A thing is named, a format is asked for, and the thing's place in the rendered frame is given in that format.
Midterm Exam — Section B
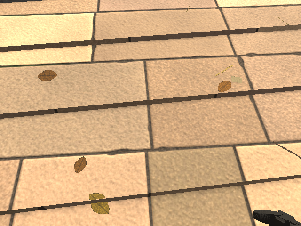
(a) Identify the robot right hand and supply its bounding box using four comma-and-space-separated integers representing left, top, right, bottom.
253, 210, 301, 226

